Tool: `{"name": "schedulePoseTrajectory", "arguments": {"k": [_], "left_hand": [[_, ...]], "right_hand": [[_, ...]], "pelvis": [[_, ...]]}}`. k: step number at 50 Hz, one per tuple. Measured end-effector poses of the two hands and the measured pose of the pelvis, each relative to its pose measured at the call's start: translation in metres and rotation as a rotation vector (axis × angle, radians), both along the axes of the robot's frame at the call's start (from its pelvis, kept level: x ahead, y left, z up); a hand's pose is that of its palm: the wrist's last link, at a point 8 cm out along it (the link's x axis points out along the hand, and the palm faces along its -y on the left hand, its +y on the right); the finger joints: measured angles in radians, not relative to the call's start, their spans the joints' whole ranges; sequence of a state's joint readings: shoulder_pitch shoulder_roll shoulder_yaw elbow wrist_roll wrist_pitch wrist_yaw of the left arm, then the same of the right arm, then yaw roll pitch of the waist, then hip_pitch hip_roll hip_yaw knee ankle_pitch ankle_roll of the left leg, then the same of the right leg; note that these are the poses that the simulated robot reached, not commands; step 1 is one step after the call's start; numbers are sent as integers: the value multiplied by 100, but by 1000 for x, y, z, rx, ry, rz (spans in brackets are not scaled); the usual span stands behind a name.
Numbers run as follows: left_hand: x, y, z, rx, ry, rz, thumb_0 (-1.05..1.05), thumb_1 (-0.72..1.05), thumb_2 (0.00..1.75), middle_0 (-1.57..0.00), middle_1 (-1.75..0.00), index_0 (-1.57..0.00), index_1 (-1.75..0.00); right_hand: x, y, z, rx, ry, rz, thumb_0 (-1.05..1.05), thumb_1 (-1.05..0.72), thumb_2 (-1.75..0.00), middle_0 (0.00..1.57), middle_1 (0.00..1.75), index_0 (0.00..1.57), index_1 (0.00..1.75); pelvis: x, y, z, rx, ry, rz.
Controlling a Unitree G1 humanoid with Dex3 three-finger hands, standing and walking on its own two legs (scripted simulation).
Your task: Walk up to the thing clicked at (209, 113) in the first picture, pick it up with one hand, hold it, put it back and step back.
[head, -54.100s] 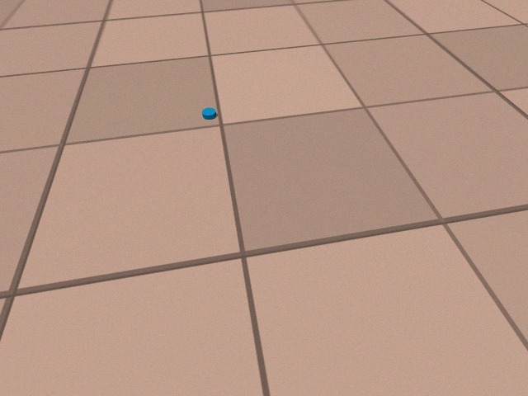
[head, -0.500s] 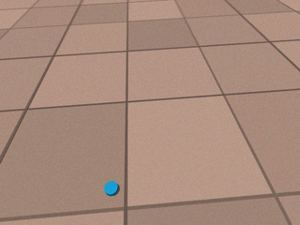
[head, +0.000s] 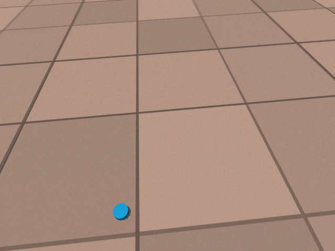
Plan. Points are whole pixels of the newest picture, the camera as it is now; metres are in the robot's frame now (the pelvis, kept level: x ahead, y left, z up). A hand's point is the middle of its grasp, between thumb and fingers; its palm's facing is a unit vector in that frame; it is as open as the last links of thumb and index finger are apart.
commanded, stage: stand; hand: left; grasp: from above
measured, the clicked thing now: (121, 211) +0.47 +0.32 -0.77
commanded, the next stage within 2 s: step back in 1.04 s
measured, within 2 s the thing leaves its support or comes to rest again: neither
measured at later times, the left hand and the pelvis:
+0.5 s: hand out of the picture +0.08 +0.25 -0.16, palm faces +0.01 -0.94 -0.34, open 7.4 cm; pelvis +0.01 +0.00 +0.00, yaw +0 degrees
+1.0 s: hand out of the picture +0.08 +0.25 -0.16, palm faces -0.01 -0.94 -0.34, open 7.4 cm; pelvis +0.01 +0.00 +0.00, yaw -1 degrees
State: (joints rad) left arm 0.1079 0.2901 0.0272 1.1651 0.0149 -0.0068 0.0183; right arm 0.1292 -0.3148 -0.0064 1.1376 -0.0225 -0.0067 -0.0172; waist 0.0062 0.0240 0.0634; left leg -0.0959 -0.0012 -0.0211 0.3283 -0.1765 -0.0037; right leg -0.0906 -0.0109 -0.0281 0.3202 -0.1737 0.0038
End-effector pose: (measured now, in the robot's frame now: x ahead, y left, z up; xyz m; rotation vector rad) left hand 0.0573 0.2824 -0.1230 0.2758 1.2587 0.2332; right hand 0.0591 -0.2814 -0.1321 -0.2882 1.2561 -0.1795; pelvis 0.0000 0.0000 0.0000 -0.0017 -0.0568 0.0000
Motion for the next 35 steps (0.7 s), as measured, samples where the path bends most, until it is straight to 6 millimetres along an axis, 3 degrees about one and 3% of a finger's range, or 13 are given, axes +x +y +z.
{"name": "schedulePoseTrajectory", "arguments": {"k": [10,35], "left_hand": [[13,3,2,3,-11,-7,0,90,90,-20,-30,-21,-30],[20,6,3,8,-19,-22,0,90,90,-20,-30,-21,-30]], "right_hand": [[6,-4,3,-12,-2,0,0,-91,-90,20,30,20,30],[17,-10,7,-20,-22,2,1,-91,-90,20,30,20,30]], "pelvis": [[5,0,0,1,7,-3],[9,-1,1,0,11,-7]]}}
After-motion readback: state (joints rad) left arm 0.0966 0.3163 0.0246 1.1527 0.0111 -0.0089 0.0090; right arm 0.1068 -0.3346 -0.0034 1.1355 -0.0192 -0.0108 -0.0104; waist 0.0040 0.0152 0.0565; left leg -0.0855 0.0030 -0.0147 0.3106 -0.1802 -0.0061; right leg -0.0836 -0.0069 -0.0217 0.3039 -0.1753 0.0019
